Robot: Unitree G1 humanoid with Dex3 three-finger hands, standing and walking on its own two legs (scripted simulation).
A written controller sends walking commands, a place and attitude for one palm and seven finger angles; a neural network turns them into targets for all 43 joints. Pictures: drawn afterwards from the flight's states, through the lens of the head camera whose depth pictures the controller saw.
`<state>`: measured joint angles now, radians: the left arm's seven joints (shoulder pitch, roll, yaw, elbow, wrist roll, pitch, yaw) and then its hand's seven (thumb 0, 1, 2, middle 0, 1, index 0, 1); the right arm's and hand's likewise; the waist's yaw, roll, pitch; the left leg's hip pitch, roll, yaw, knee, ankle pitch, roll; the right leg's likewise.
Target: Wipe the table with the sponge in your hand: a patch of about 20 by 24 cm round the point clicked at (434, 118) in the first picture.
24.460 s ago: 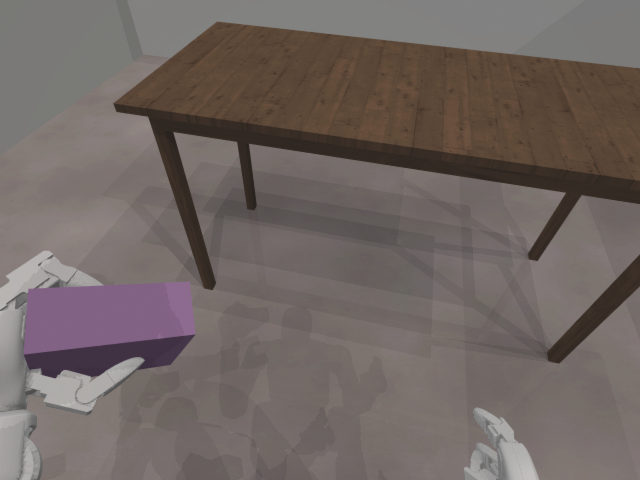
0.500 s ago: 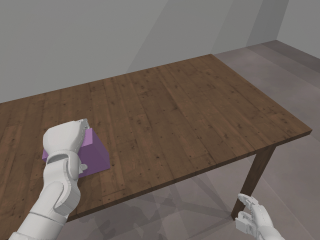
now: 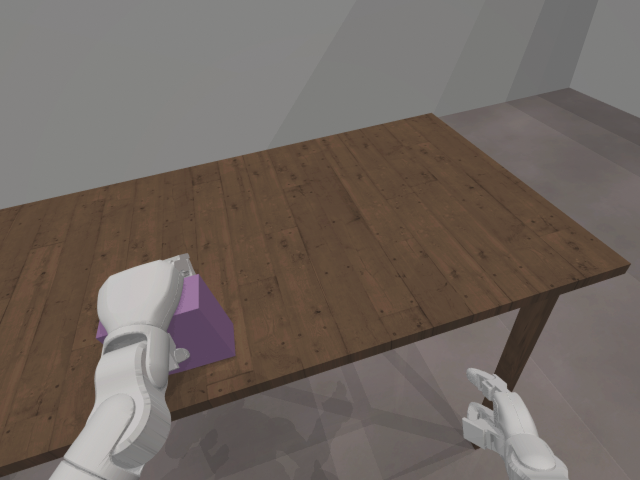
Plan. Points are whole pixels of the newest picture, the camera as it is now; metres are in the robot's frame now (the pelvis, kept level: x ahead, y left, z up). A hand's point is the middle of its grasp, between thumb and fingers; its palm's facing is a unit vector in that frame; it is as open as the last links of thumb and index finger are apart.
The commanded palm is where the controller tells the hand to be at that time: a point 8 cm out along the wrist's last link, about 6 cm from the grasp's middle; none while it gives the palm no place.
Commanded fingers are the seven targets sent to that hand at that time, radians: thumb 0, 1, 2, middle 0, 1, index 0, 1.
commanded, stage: slide across to the third lane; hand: left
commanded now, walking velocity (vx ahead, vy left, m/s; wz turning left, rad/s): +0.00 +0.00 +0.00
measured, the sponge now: (180, 337) +0.26 +0.24 +0.06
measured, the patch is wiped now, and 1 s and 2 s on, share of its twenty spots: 0.60 0.70 0.80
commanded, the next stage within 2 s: wipe forward along the third lane in 0.50 s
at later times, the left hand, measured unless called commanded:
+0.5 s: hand (226, 303) +0.28 +0.17 +0.12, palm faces +0.11 -0.15 -0.98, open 9.6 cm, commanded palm +0.25 +0.15 +0.17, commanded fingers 0.00 0.10 1.30 -1.20 -1.60 -1.20 -1.60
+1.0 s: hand (237, 284) +0.32 +0.16 +0.11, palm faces +0.04 -0.07 -1.00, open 9.6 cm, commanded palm +0.30 +0.17 +0.16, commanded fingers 0.00 0.10 1.30 -1.20 -1.60 -1.20 -1.60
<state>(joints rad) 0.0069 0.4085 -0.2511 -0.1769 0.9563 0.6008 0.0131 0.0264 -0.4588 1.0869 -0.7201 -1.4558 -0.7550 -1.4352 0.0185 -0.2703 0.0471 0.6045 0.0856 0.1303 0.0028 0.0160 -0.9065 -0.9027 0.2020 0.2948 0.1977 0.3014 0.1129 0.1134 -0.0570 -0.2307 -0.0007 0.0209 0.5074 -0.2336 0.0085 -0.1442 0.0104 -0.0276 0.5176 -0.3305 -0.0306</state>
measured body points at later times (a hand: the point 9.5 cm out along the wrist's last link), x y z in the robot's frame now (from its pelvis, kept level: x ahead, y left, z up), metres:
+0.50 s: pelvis -0.01 -0.02 +0.00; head -0.06 -0.07 +0.45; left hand +0.27 +0.17 +0.17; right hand +0.24 -0.21 -0.07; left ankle +0.03 +0.12 -0.74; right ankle -0.03 -0.10 -0.74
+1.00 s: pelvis -0.02 -0.04 +0.00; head -0.06 -0.09 +0.45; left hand +0.31 +0.16 +0.16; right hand +0.22 -0.25 -0.08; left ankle +0.03 +0.12 -0.73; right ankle -0.03 -0.10 -0.74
